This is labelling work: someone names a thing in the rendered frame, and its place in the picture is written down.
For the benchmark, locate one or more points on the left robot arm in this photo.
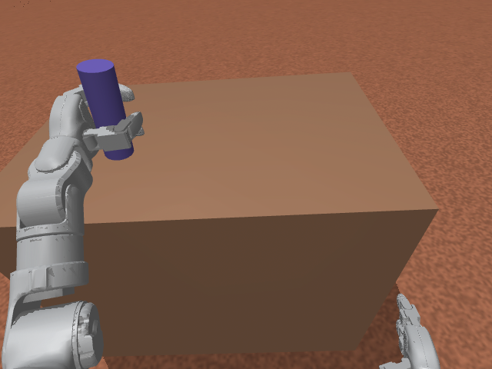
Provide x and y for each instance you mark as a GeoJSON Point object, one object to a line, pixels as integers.
{"type": "Point", "coordinates": [50, 263]}

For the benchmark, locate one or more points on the right robot hand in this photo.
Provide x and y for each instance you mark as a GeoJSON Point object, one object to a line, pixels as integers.
{"type": "Point", "coordinates": [415, 342]}

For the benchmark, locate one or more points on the can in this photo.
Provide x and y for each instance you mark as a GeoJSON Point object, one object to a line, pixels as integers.
{"type": "Point", "coordinates": [100, 85]}

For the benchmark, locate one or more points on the left robot hand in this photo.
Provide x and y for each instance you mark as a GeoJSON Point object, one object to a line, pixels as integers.
{"type": "Point", "coordinates": [70, 117]}

